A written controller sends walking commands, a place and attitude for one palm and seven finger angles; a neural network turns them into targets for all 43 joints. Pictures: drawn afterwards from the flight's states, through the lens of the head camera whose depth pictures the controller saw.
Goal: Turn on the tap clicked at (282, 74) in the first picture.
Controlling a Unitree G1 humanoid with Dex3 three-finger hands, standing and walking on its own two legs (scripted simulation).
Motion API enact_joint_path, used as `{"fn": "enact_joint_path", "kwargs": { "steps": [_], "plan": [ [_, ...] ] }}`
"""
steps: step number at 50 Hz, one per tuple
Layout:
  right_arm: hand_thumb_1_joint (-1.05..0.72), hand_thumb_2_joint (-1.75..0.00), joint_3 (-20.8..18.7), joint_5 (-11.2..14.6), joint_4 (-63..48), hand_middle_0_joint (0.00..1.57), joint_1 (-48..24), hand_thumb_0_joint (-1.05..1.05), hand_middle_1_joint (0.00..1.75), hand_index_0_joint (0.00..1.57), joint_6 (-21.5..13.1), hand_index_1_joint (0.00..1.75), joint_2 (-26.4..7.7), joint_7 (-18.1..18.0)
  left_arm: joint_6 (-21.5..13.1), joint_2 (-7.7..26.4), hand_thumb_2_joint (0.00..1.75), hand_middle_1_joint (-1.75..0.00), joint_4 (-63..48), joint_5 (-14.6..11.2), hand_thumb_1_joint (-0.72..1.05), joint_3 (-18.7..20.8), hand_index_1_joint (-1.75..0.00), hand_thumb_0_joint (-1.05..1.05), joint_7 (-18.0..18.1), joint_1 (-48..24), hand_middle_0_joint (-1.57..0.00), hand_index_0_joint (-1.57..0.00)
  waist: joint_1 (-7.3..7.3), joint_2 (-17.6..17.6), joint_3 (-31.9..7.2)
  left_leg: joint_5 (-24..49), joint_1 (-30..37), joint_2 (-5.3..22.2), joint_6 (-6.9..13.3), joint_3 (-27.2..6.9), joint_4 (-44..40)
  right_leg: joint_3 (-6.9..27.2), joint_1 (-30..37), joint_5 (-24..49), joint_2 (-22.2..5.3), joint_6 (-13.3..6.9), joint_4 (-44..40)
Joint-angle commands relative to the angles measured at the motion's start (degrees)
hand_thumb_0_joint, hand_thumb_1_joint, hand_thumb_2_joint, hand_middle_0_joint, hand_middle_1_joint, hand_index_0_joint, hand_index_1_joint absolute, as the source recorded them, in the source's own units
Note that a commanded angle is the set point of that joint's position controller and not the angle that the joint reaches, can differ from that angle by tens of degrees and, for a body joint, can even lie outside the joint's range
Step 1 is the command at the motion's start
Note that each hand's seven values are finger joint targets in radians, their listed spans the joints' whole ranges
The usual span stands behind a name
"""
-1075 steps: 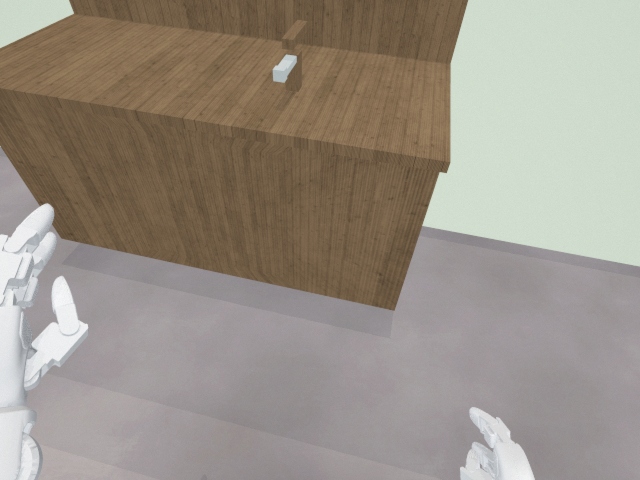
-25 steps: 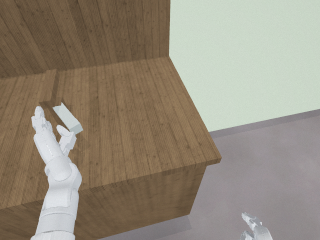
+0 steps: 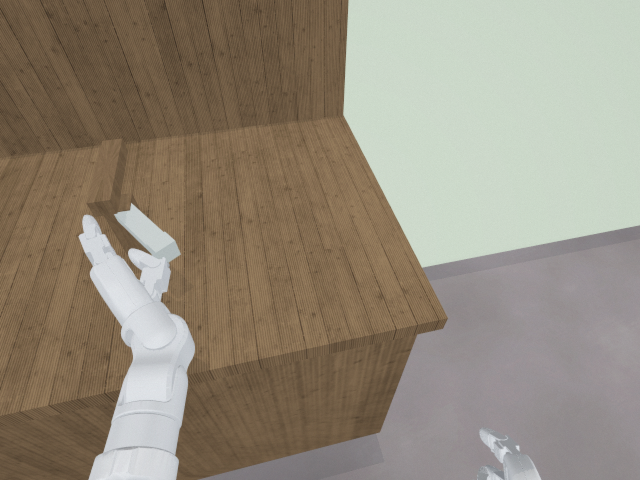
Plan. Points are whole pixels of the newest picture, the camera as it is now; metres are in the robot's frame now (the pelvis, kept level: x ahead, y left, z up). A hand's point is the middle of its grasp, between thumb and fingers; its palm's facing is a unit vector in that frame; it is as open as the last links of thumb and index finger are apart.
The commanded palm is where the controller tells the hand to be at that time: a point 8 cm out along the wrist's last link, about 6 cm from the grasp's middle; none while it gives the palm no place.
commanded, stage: push the lever round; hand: left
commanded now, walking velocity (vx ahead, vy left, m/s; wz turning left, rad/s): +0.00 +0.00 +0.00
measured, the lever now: (163, 248) +0.37 +0.24 +0.09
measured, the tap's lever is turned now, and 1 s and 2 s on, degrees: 34 60 74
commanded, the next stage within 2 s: lift the hand up off the lever in 1.64 s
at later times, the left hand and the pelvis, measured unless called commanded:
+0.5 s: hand (188, 249) +0.38 +0.21 +0.09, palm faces +0.78 -0.62 -0.05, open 7.7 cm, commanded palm +0.33 +0.21 +0.08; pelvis +0.00 +0.00 +0.00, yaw +0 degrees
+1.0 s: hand (202, 238) +0.40 +0.20 +0.09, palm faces +0.82 -0.57 -0.08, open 7.4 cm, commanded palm +0.35 +0.21 +0.08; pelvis +0.00 -0.01 +0.00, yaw +0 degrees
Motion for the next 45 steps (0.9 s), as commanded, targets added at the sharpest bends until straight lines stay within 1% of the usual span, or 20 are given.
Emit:
{"fn": "enact_joint_path", "kwargs": {
  "steps": [1,5,9,10,13,15,19,20,24,25,27,29,30,34,35,36,39,40,43,45],
  "plan": [
    [-0.90,-0.90,-2.03,-0.30,-7.63,0.20,-6.33,0.00,0.30,0.20,-1.94,0.30,-6.98,-0.46,-3.26,4.55,0.90,-0.15,-11.39,2.82,0.90,-3.42,-0.15,0.00,0.67,-22.76,-0.15,-0.15,-2.29,-1.92,-12.38,11.33,9.09,-1.20,1.76,-0.44,-4.42,2.28,0.85,12.61,0.48,-0.70,-6.79],
    [-0.90,-0.90,-2.22,-0.70,-6.57,0.20,-6.10,0.00,0.30,0.20,-1.76,0.30,-6.96,-0.61,-3.10,5.85,0.90,-0.15,-8.95,3.42,0.90,-1.32,-0.15,0.00,2.45,-23.92,-0.15,-0.15,-1.84,-2.31,-13.15,10.48,8.90,-1.26,1.66,-0.54,-4.85,2.28,1.23,11.53,0.62,-0.79,-7.06],
    [-0.90,-0.90,-2.07,-0.96,-6.33,0.20,-6.58,0.00,0.30,0.20,-1.66,0.30,-6.42,-0.41,-3.01,3.07,0.90,-0.15,-7.68,3.94,0.90,-3.98,-0.15,0.00,3.54,-28.05,-0.15,-0.15,-2.53,-2.18,-13.46,9.59,9.00,-1.29,1.72,-0.22,-4.51,2.29,0.34,10.87,0.41,-0.72,-7.24],
    [-0.90,-0.90,-2.30,-1.04,-5.66,0.20,-6.20,0.00,0.30,0.20,-1.37,0.30,-6.67,-0.60,-2.78,5.96,0.90,-0.15,-6.18,4.05,0.90,-0.59,-0.15,0.00,4.21,-27.41,-0.15,-0.15,-2.19,-2.64,-13.15,8.80,8.35,-1.28,1.66,-0.54,-4.90,2.27,0.64,9.98,0.56,-0.73,-7.43],
    [-0.90,-0.90,-2.11,-1.14,-5.96,0.20,-6.72,0.00,0.30,0.20,-1.17,0.30,-6.26,-0.38,-2.79,3.51,0.90,-0.15,-5.07,4.25,0.90,-2.92,-0.15,0.00,4.78,-30.40,-0.15,-0.15,-2.56,-2.72,-13.34,7.76,8.12,-1.35,1.75,-0.08,-4.68,2.32,0.24,9.10,0.30,-0.59,-7.75],
    [-0.90,-0.90,-2.37,-1.33,-5.29,0.20,-6.53,0.00,0.30,0.20,-0.97,0.30,-6.34,-0.40,-2.98,5.49,0.90,-0.15,-4.42,4.75,0.90,-0.57,-0.15,0.00,5.69,-30.92,-0.15,-0.15,-2.10,-1.13,-13.69,7.13,7.89,-1.36,1.52,-0.42,-5.01,2.30,0.30,8.43,0.49,-0.82,-7.48],
    [-0.90,-0.90,-2.56,-1.93,-5.57,0.20,-6.23,0.00,0.30,0.20,-1.36,0.30,-5.96,0.63,-3.58,1.23,0.90,-0.15,-4.46,5.24,0.90,-3.65,-0.15,0.00,7.26,-33.09,-0.15,-0.15,-2.46,-0.49,-16.53,10.70,9.25,-1.16,1.38,-0.23,-3.49,1.72,-0.15,11.12,0.49,-0.95,-6.19],
    [-0.90,-0.90,-2.76,-2.15,-4.93,0.20,-5.51,0.00,0.30,0.20,-1.14,0.30,-6.27,0.71,-3.27,3.42,0.90,-0.15,-2.51,5.43,0.90,-0.77,-0.15,0.00,7.98,-31.80,-0.15,-0.15,-2.06,-1.40,-16.02,11.39,8.74,-1.18,1.22,-0.68,-3.84,1.44,0.17,11.47,0.73,-1.05,-6.10],
    [-0.90,-0.90,-2.84,-2.37,-5.26,0.20,-5.62,0.00,0.30,0.20,-1.11,0.30,-6.10,1.42,-3.16,0.62,0.90,-0.15,-2.61,5.77,0.90,-3.33,-0.15,0.00,9.07,-35.85,-0.15,-0.15,-2.83,-2.36,-16.67,12.60,8.45,-1.03,1.37,-0.09,-2.87,1.45,-0.31,12.70,0.59,-0.94,-5.74],
    [-0.90,-0.90,-3.19,-2.46,-4.82,0.20,-5.23,0.00,0.30,0.20,-0.97,0.30,-6.39,1.40,-2.90,2.65,0.90,-0.15,-1.88,5.99,0.90,-0.74,-0.15,0.00,9.54,-34.30,-0.15,-0.15,-2.13,-2.16,-16.86,13.20,8.34,-0.96,1.16,-0.40,-3.16,1.42,0.20,12.87,0.78,-1.10,-5.66],
    [-0.90,-0.90,-3.18,-2.54,-5.33,0.20,-5.51,0.00,0.30,0.20,-0.98,0.30,-5.99,1.97,-2.62,0.00,0.90,-0.15,-2.27,6.10,0.90,-3.03,-0.15,0.00,9.88,-34.91,-0.15,-0.15,-2.36,-1.67,-17.96,14.48,8.81,-0.89,1.17,0.06,-2.39,1.25,0.01,13.89,0.60,-1.02,-5.21],
    [-0.90,-0.90,-3.28,-2.72,-5.26,0.20,-5.18,0.00,0.30,0.20,-1.00,0.30,-5.95,2.39,-2.36,-0.63,0.90,-0.15,-2.29,6.25,0.90,-3.16,-0.15,0.00,10.58,-35.16,-0.15,-0.15,-2.26,-1.83,-18.27,15.65,8.80,-0.90,1.06,0.06,-2.14,0.99,0.16,14.95,0.72,-1.11,-4.88],
    [-0.90,-0.90,-3.44,-2.89,-4.63,0.20,-4.95,0.00,0.30,0.20,-0.80,0.30,-6.31,2.35,-1.87,1.36,0.90,-0.15,-0.53,6.50,0.90,-0.88,-0.15,0.00,11.01,-33.77,-0.15,-0.15,-1.96,-2.04,-17.23,14.53,7.92,-0.92,1.00,-0.27,-2.52,0.97,-0.02,13.73,0.88,-1.10,-5.18],
    [-0.90,-0.90,-3.33,-2.90,-4.72,0.20,-5.16,0.00,0.30,0.20,-1.03,0.30,-5.95,2.76,-1.64,-1.07,0.90,-0.15,-0.16,6.58,0.90,-2.99,-0.15,0.00,11.80,-37.75,-0.15,-0.15,-2.78,-2.46,-17.18,13.51,7.43,-1.00,1.28,0.32,-2.05,1.08,-0.64,13.35,0.62,-0.88,-5.41],
    [-0.90,-0.90,-3.53,-3.05,-3.97,0.20,-4.76,0.00,0.30,0.20,-0.91,0.30,-6.31,2.60,-1.49,1.05,0.90,-0.15,0.70,6.87,0.90,-0.67,-0.15,0.00,12.23,-37.54,-0.15,-0.15,-2.58,-2.88,-17.23,13.10,7.19,-1.03,1.20,-0.10,-2.30,1.03,-0.61,12.77,0.83,-0.93,-5.44],
    [-0.90,-0.90,-3.27,-2.94,-4.44,0.20,-5.20,0.00,0.30,0.20,-1.00,0.30,-6.00,2.82,-1.41,-0.81,0.90,-0.15,0.61,6.80,0.90,-2.60,-0.15,0.00,12.28,-39.10,-0.15,-0.15,-3.06,-2.73,-17.14,12.54,6.94,-1.14,1.34,0.20,-2.17,1.11,-0.94,12.45,0.56,-0.77,-5.49],
    [-0.90,-0.90,-3.42,-3.18,-4.26,0.20,-4.42,0.00,0.30,0.20,-0.96,0.30,-5.95,2.86,-1.49,-0.06,0.90,-0.15,1.52,7.18,0.90,-1.58,-0.15,0.00,12.60,-39.20,-0.15,-0.15,-2.80,-3.18,-18.78,13.79,7.06,-1.20,1.54,0.64,-1.47,1.32,0.05,14.41,0.52,-0.76,-5.35],
    [-0.90,-0.90,-3.71,-3.27,-3.71,0.20,-3.99,0.00,0.30,0.20,-0.66,0.30,-6.31,2.75,-1.36,2.54,0.90,-0.15,2.04,7.44,0.90,1.21,-0.15,0.00,12.77,-37.74,-0.15,-0.15,-2.27,-2.96,-19.10,14.51,7.05,-1.17,1.40,0.34,-1.66,1.28,0.59,15.01,0.72,-0.89,-5.23],
    [-0.90,-0.90,-3.55,-3.23,-4.60,0.20,-3.80,0.00,0.30,0.20,-0.50,0.30,-5.84,3.08,-1.45,0.29,0.90,-0.15,1.30,7.14,0.90,-0.78,-0.15,0.00,12.44,-37.95,-0.15,-0.15,-2.57,-2.90,-19.80,16.32,7.27,-1.23,1.62,1.03,-0.82,1.41,1.13,18.25,0.36,-0.64,-4.76],
    [-0.90,-0.90,-3.71,-3.30,-3.98,0.20,-3.42,0.00,0.30,0.20,-0.13,0.30,-6.34,2.89,-1.15,3.18,0.90,-0.15,2.67,7.32,0.90,2.11,-0.15,0.00,12.52,-36.90,-0.15,-0.15,-2.33,-3.51,-18.51,15.73,6.40,-1.26,1.59,0.71,-1.31,1.42,1.39,17.91,0.50,-0.62,-5.20]
  ]
}}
